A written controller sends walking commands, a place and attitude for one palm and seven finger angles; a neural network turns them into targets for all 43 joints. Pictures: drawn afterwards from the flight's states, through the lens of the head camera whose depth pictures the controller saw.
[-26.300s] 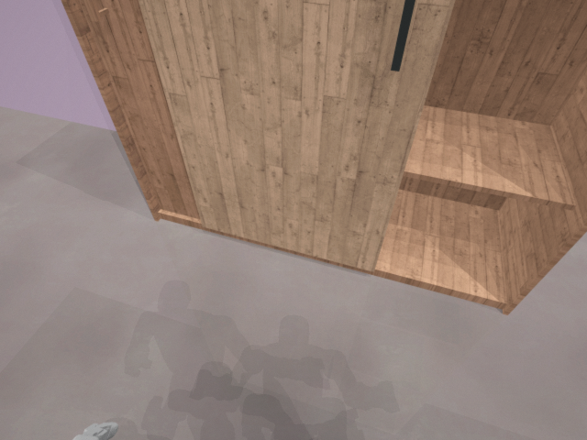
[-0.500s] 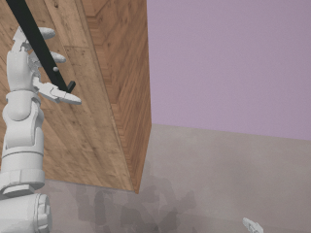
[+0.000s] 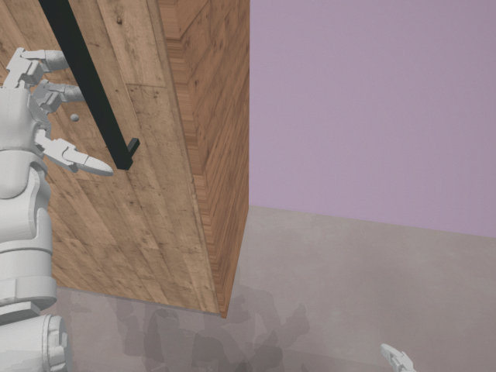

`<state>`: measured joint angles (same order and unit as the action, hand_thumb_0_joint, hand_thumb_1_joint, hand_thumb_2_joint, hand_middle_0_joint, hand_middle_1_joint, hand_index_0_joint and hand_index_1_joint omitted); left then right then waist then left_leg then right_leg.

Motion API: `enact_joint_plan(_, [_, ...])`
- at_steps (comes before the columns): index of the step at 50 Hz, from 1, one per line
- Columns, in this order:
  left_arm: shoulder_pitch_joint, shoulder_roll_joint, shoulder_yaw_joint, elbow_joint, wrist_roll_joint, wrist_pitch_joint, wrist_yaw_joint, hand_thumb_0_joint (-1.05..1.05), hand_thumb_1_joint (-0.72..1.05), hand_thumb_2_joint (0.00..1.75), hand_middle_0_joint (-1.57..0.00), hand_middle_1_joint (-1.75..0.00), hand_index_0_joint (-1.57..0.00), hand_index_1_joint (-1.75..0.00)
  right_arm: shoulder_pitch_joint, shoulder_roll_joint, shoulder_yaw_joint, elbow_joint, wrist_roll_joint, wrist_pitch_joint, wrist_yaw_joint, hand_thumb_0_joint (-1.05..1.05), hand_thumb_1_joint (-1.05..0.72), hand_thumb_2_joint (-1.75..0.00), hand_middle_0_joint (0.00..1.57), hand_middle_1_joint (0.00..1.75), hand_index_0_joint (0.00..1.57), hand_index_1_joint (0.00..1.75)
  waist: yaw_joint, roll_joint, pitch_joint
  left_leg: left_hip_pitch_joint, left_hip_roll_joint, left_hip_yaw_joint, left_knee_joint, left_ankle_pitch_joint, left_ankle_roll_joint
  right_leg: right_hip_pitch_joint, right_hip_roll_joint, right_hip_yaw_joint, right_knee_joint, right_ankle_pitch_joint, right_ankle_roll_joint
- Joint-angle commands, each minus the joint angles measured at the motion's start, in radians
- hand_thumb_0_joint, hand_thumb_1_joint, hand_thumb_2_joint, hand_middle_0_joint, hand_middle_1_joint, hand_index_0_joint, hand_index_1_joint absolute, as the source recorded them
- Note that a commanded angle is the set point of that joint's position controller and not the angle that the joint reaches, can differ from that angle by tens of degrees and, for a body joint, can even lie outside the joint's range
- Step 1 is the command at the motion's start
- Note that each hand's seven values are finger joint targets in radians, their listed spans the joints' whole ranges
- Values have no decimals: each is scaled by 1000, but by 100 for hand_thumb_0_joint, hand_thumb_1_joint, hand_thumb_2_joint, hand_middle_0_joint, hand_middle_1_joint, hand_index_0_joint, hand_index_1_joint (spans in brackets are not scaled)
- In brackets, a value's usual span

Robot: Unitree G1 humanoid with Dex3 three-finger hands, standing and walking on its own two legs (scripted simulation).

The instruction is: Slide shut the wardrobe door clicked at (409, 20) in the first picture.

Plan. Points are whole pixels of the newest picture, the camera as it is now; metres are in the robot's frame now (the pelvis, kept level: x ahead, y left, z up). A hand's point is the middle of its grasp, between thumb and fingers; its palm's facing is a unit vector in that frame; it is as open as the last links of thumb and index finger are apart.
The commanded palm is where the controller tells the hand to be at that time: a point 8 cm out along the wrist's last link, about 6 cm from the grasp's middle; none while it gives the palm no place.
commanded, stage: slip the hand off the handle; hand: left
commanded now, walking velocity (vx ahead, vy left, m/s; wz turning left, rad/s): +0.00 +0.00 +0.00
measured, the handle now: (101, 85) +0.41 +0.24 +0.26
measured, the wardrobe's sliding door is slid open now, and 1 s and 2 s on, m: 0.00 0.00 0.00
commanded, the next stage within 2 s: draw the hand back to the body in 0.74 s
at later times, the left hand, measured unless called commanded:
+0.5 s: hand (27, 151) +0.31 +0.30 +0.23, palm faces +0.34 -0.92 -0.18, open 14.7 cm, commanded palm +0.27 +0.33 +0.23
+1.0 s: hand (10, 196) +0.25 +0.30 +0.21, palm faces +0.18 -0.97 -0.14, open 14.7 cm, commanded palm +0.21 +0.34 +0.22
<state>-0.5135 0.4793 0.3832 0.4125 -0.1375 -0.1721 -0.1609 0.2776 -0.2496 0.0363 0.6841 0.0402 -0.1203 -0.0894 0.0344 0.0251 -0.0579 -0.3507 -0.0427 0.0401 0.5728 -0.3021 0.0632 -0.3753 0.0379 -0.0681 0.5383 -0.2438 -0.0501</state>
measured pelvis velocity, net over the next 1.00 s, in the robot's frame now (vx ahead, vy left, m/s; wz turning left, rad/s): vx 0.00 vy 0.00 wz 0.04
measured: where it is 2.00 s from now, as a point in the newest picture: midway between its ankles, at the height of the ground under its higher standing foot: outside the picture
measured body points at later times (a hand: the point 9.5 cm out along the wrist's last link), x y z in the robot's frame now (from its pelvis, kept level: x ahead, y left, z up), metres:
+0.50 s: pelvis +0.00 -0.01 +0.00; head +0.00 -0.02 +0.45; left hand +0.28 +0.35 +0.24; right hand +0.17 -0.24 -0.09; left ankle -0.01 +0.07 -0.73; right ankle +0.02 -0.09 -0.73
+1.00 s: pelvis +0.00 +0.00 +0.00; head -0.01 -0.02 +0.45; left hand +0.24 +0.35 +0.22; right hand +0.21 -0.21 -0.08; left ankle -0.01 +0.07 -0.73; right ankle +0.02 -0.09 -0.73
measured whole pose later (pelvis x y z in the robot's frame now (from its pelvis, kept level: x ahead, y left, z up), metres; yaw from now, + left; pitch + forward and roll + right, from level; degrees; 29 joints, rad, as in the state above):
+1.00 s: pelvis +0.00 +0.00 +0.00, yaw +2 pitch +0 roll -2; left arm -0.14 0.50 0.48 0.04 -0.34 0.19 -0.40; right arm 0.20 -0.27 0.08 0.65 0.08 -0.16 -0.13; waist 0.11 0.07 -0.05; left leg -0.28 -0.05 0.00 0.60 -0.32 0.07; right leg -0.28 0.03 -0.10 0.54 -0.26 -0.05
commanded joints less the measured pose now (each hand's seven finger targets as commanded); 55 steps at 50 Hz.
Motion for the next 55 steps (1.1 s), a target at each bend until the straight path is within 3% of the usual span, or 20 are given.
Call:
enact_joint_plan(1, [-436, 320, 105, -182, -17, -70, 21, 0, -55, 20, -25, -115, -25, -115, -25, -142, -50, -127, 0, -49, -8, 0, -90, -90, 20, 30, 20, 30, -17, 44, -261, 112, 61, -97, -77, 262, -56, 84, -25, 67, -56, 148, 11])
enact_joint_plan(2, [-421, 347, 129, -166, -13, -73, 19, 0, -55, 20, -25, -115, -25, -115, -18, -145, -52, -124, -1, -48, -8, 0, -90, -90, 20, 30, 20, 30, -12, 45, -258, 105, 61, -98, -78, 265, -56, 88, -24, 67, -53, 152, 9])
enact_joint_plan(5, [-339, 318, 127, -230, -24, -81, 9, 0, -55, 20, -25, -115, -25, -115, -31, -139, -56, -150, -2, -48, 3, 0, -90, -90, 20, 30, 20, 30, 13, 75, -298, 127, 60, -94, -74, 304, -63, 111, -22, 65, -42, 171, 5])
enact_joint_plan(7, [-268, 323, 146, -245, -34, -79, 4, 0, -55, 20, -25, -115, -25, -115, -34, -142, -54, -159, -1, -47, 8, 0, -90, -90, 20, 30, 20, 30, 23, 40, -287, 104, 60, -88, -77, 298, -58, 127, -22, 66, -39, 181, 8])
enact_joint_plan(9, [-229, 306, 144, -322, -41, -77, -4, 0, -55, 20, -25, -115, -25, -115, -47, -139, -57, -175, -2, -48, 13, 0, -90, -90, 20, 30, 20, 30, 32, 59, -306, 120, 59, -80, -73, 324, -55, 141, -24, 72, -34, 212, 8])
enact_joint_plan(10, [-182, 333, 181, -329, -48, -72, -4, 0, -55, 20, -25, -115, -25, -115, -50, -143, -59, -181, -3, -47, 15, 0, -90, -90, 20, 30, 20, 30, 43, 47, -311, 109, 60, -78, -70, 319, -55, 154, -24, 73, -32, 205, 8])
enact_joint_plan(12, [-144, 347, 209, -315, -61, -53, -14, 0, -55, 20, -25, -115, -25, -115, -63, -145, -54, -182, 3, -45, 11, 0, -90, -90, 20, 30, 20, 30, 38, 3, -245, 63, 60, -67, -78, 261, -44, 148, -27, 79, -43, 185, 14])
enact_joint_plan(16, [-139, 331, 199, -406, -84, -26, -33, 0, -55, 20, -25, -115, -25, -115, -100, -138, -51, -196, 8, -49, 1, 0, -90, -90, 20, 30, 20, 30, 33, 51, -237, 63, 55, -63, -73, 195, -34, 137, -34, 93, -56, 124, 16])
enact_joint_plan(19, [-98, 322, 198, -450, -88, -21, -41, 0, -55, 20, -25, -115, -25, -115, -103, -134, -48, -195, 4, -56, -3, 0, -90, -90, 20, 30, 20, 30, 33, 54, -253, 79, 51, -66, -61, 214, -34, 138, -33, 91, -46, 146, 16])
enact_joint_plan(21, [-103, 291, 164, -445, -98, -11, -52, 0, -55, 20, -25, -115, -25, -115, -111, -136, -45, -192, 8, -59, -8, 0, -90, -90, 20, 30, 20, 30, 15, 44, -209, 67, 52, -71, -59, 175, -34, 105, -36, 91, -56, 108, 20])
enact_joint_plan(22, [-63, 323, 201, -419, -103, -1, -55, 0, -55, 20, -25, -115, -25, -115, -112, -139, -46, -187, 9, -59, -11, 0, -90, -90, 20, 30, 20, 30, 23, 19, -194, 50, 53, -73, -58, 157, -31, 108, -36, 94, -61, 90, 21])
enact_joint_plan(26, [-96, 264, 130, -495, -113, 13, -71, 0, -55, 20, -25, -115, -25, -115, -140, -130, -36, -202, 12, -66, -17, 0, -90, -90, 20, 30, 20, 30, 13, 79, -199, 75, 49, -84, -53, 155, -37, 92, -40, 87, -57, 79, 17])
enact_joint_plan(35, [175, 320, 266, -618, -170, 28, -92, 0, -55, 20, -25, -115, -25, -115, -159, -128, -29, -218, -1, -78, -5, 0, -90, -90, 20, 30, 20, 30, 74, 42, -226, 84, 49, -79, -33, 285, -48, 175, -39, 75, -24, 243, 15])
enact_joint_plan(37, [219, 301, 271, -641, -189, 42, -105, 0, -55, 20, -25, -115, -25, -115, -168, -124, -22, -223, 1, -80, -5, 0, -90, -90, 20, 30, 20, 30, 72, 41, -190, 75, 46, -79, -44, 271, -50, 163, -37, 66, -28, 235, 16])
enact_joint_plan(43, [75, 259, 181, -629, -181, 69, -107, 0, -55, 20, -25, -115, -25, -115, -177, -127, -20, -198, 7, -96, -32, 0, -90, -90, 20, 30, 20, 30, 27, 79, -143, 86, 45, -101, -49, 145, -49, 73, -37, 69, -60, 65, 16])
enact_joint_plan(44, [124, 251, 111, -486, -197, 194, -179, 0, -55, 20, -25, -115, -25, -115, -193, -147, -13, -196, 31, -103, -44, 0, -90, -90, 20, 30, 20, 30, 18, 100, -170, 98, 54, -109, -71, 122, -44, 137, -54, 87, -69, 80, 10])
enact_joint_plan(48, [21, 349, 158, -600, -222, 366, -275, 0, -55, 20, -25, -115, -25, -115, -247, -145, 3, -237, 48, -119, -54, 0, -90, -90, 20, 30, 20, 30, 42, 82, -214, 126, 56, -128, -65, 194, -26, 217, -66, 94, -80, 144, 11])
enact_joint_plan(50, [33, 381, 182, -622, -247, 404, -323, 0, -55, 20, -25, -115, -25, -115, -267, -141, 15, -253, 49, -126, -38, 0, -90, -90, 20, 30, 20, 30, 56, 83, -226, 135, 53, -141, -62, 224, -28, 252, -66, 103, -81, 174, 10])
enact_joint_plan(53, [110, 428, 256, -580, -289, 411, -402, 0, -55, 20, -25, -115, -25, -115, -251, -144, 25, -260, 46, -123, -10, 0, -90, -90, 20, 30, 20, 30, 59, 13, -201, 132, 47, -142, -72, 269, -21, 260, -51, 89, -77, 250, 24])
enact_joint_plan(55, [181, 452, 316, -577, -307, 407, -401, 0, -55, 20, -25, -115, -25, -115, -252, -143, 21, -275, 42, -116, 15, 0, -90, -90, 20, 30, 20, 30, 82, 26, -192, 117, 47, -135, -70, 270, -26, 257, -46, 84, -78, 231, 19])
